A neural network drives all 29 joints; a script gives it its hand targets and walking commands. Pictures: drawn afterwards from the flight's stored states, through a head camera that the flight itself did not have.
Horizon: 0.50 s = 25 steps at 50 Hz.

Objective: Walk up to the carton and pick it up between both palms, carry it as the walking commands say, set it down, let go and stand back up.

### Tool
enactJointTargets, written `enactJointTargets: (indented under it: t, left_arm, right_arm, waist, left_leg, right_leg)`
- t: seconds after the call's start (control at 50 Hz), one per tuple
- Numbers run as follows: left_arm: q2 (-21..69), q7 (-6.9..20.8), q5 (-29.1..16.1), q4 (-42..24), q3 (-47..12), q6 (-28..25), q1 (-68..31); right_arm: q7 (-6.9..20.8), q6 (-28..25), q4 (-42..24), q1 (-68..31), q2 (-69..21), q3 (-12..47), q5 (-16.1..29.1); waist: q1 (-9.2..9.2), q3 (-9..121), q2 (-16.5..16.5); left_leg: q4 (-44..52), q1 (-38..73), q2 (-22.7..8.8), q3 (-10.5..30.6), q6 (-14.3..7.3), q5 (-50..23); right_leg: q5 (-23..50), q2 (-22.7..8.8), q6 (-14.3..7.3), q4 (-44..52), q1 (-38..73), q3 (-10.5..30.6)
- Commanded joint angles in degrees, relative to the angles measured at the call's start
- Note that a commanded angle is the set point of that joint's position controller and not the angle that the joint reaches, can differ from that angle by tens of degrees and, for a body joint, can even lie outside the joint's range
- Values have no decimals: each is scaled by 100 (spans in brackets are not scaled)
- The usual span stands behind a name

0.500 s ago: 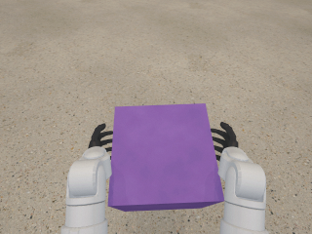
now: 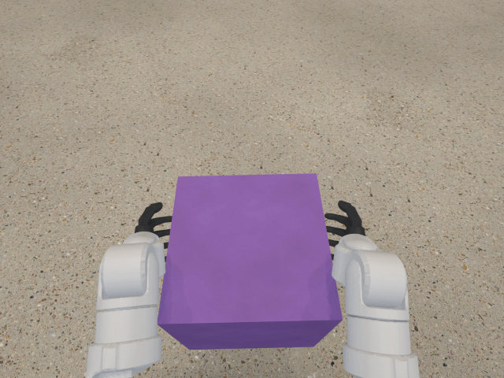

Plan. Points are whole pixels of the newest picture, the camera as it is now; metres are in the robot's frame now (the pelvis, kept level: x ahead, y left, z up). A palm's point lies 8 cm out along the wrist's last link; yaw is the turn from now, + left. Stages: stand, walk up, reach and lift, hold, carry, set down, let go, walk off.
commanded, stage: carry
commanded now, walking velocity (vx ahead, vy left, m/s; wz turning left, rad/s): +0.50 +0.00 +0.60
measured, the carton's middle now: (249, 266) +0.32 +0.00 -0.03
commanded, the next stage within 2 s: none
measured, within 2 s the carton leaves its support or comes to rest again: neither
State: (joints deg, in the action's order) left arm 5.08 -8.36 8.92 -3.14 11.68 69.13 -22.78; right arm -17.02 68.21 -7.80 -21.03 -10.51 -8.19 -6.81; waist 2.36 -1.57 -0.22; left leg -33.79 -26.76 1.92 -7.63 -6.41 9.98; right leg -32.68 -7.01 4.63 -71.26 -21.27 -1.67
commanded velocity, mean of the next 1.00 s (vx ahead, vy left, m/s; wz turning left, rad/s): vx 0.50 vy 0.00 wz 0.60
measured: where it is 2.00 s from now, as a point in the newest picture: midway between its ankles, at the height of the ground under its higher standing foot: (59, 245)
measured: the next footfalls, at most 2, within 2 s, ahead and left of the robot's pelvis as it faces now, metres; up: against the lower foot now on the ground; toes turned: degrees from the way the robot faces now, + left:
right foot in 0.28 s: +0.30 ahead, -0.13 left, +0.00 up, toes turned +6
left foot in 0.70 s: +0.57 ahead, +0.27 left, +0.00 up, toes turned +34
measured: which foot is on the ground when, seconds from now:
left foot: down 0.00-0.30, up 0.32-0.68, down 0.70-1.00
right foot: up 0.00-0.26, down 0.28-0.70, up 0.72-1.00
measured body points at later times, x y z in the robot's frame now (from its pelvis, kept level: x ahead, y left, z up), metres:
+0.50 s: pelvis +0.29 +0.01 +0.03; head +0.29 +0.00 +0.48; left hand +0.51 +0.27 +0.12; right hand +0.63 -0.01 +0.12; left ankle +0.28 +0.13 -0.67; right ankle +0.26 -0.13 -0.72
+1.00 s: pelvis +0.48 +0.23 +0.01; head +0.52 +0.29 +0.46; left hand +0.64 +0.53 +0.04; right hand +0.83 +0.28 +0.07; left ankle +0.53 +0.24 -0.72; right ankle +0.62 +0.08 -0.66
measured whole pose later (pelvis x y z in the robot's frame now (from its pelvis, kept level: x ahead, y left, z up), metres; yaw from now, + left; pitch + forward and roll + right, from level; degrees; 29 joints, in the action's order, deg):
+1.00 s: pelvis +0.48 +0.23 +0.01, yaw +35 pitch +1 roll -3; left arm 9.9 -13.6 8.2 -10.4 10.4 67.7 -18.8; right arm -13.4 66.6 -11.1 -20.2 -10.2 -12.2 -5.2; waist 0.6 -6.5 -0.5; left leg -22.9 -17.5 8.3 -2.1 -11.6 6.9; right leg -21.3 -6.1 4.2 -54.9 -31.2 -1.0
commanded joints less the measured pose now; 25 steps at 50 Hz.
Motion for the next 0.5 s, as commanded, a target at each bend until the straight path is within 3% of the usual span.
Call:
enactJointTargets:
  t: [0.0,0.02,0.08,0.1,0.12,0.14,0.18,0.2,0.22,0.24,0.26,0.28,0.3,0.34,0.36,0.38,0.4,0.42,0.46,0.48]
  left_arm:
    - [6647,1846,-2826,-1134,-4132,-223,-3363]
    - [6636,1781,-2772,-1336,-4075,-253,-3531]
    - [6622,1673,-2667,-1859,-4143,-416,-3363]
    - [6548,1666,-2677,-2024,-4247,-451,-3192]
    - [6514,1686,-2751,-2120,-4357,-452,-3392]
    - [6414,1709,-2765,-2129,-4401,-425,-3176]
    - [6257,1731,-2819,-2109,-4505,-376,-2821]
    - [6227,1752,-2846,-2074,-4466,-321,-2847]
    - [6186,1772,-2853,-1917,-4502,-293,-2546]
    - [6223,1802,-2802,-1573,-4431,-220,-2233]
    - [6083,1863,-2808,-1264,-4318,-151,-2010]
    - [5993,1869,-2803,-1381,-4334,-181,-2257]
    - [5972,1886,-2751,-1049,-4249,-115,-1921]
    - [5830,1921,-2569,-853,-4116,-102,-1949]
    - [5922,1938,-2665,-966,-4169,-109,-2252]
    - [5938,1950,-2724,-1129,-4216,-137,-2397]
    - [5938,1987,-2825,-1437,-4276,-155,-2788]
    - [6001,1998,-2848,-1318,-4236,-107,-2917]
    - [5858,2012,-2865,-1323,-4214,-100,-2913]
    - [5813,2012,-2792,-1092,-4077,-70,-2657]
  right_arm:
    - [2873,47,-529,-3294,-5846,3614,2815]
    - [2890,61,-452,-3237,-5928,3678,2877]
    - [2927,-23,-468,-2653,-6051,3788,2858]
    - [2913,-83,-600,-2461,-5982,3819,2801]
    - [2880,-119,-591,-2478,-6007,3864,2717]
    - [2837,-140,-708,-2369,-5923,3811,2619]
    - [2791,-145,-904,-2161,-5701,3846,2549]
    - [2723,-126,-995,-2301,-5742,3859,2531]
    - [2698,-113,-1066,-2167,-5569,3862,2437]
    - [2672,-45,-980,-2238,-5573,3853,2393]
    - [2633,18,-766,-2002,-5584,3841,2330]
    - [2637,16,-905,-2279,-5749,3947,2442]
    - [2649,65,-742,-2267,-5607,3934,2414]
    - [2708,171,-184,-2103,-5618,3945,2380]
    - [2737,157,-74,-2100,-5721,3943,2377]
    - [2733,109,-341,-2519,-5848,4091,2502]
    - [2728,87,-371,-2515,-5915,4174,2504]
    - [2706,104,-346,-2770,-5997,4101,2550]
    - [2694,123,-188,-2627,-5903,3996,2531]
    - [2700,156,-70,-2540,-5869,3989,2510]
  waist:
    - [-167,2844,651]
    - [-169,3015,869]
    - [-158,3225,881]
    - [-152,3226,1044]
    - [-136,3164,1008]
    - [-110,3249,827]
    - [-121,2888,916]
    - [-125,2981,590]
    - [-185,3103,555]
    - [-378,3200,271]
    - [-407,3537,-1122]
    - [-344,3360,-1714]
    - [-326,3082,-1275]
    - [-435,2860,-992]
    - [-434,2505,-766]
    - [-428,2354,-759]
    - [-433,2059,-974]
    - [-430,1909,-1013]
    - [-456,1594,-1027]
    - [-442,1500,-1187]
  left_leg:
    - [1373,2206,-1132,1783,-606,-1564]
    - [1529,2414,-1271,2083,-733,-1356]
    - [1559,2994,-1347,2213,-714,-1665]
    - [1524,3031,-1281,2185,-712,-1771]
    - [1477,2982,-1319,2225,-696,-1795]
    - [1431,2997,-1270,2067,-667,-1579]
    - [1299,2785,-1183,1917,-632,-1660]
    - [1108,2753,-1174,1883,-580,-1924]
    - [568,2558,-876,1521,-350,-2266]
    - [-344,1379,-498,979,38,-2411]
    - [-1317,68,-44,785,288,-450]
    - [-2089,-1260,247,596,398,1886]
    - [-2465,-1547,37,673,414,2022]
    - [-2334,-1583,-340,755,417,1636]
    - [-2163,-1640,-512,763,401,1513]
    - [-1890,-1635,-515,721,421,1157]
    - [-1833,-1837,-437,560,422,708]
    - [-1574,-1819,-390,419,424,548]
    - [-981,-1598,-397,154,439,318]
    - [-863,-1284,-410,3,431,104]
  right_leg:
    - [-181,126,-41,2034,-272,-183]
    - [207,286,-94,2461,-266,-229]
    - [1696,303,-72,3026,-242,-274]
    - [1961,306,-81,3118,-274,-275]
    - [2041,295,-76,3281,-272,-265]
    - [2157,280,-40,3470,-125,-335]
    - [1963,334,-52,3851,-12,-479]
    - [2285,326,-85,4226,294,-481]
    - [2518,314,-162,5052,1007,-479]
    - [2980,-90,-377,5471,2636,-155]
    - [3895,-1497,-684,5492,4060,1382]
    - [5830,-2142,-1006,5023,4994,2073]
    - [6975,-2024,-1024,4653,5035,1773]
    - [5951,-2072,-1179,4910,4510,1463]
    - [5300,-2013,-1115,5146,4150,1092]
    - [5138,-1691,-940,5220,4098,649]
    - [5057,-1516,-754,5341,4082,241]
    - [5184,-1377,-691,5394,4132,-89]
    - [5003,-1437,-718,5591,3715,-386]
    - [4849,-1437,-720,5662,3357,-612]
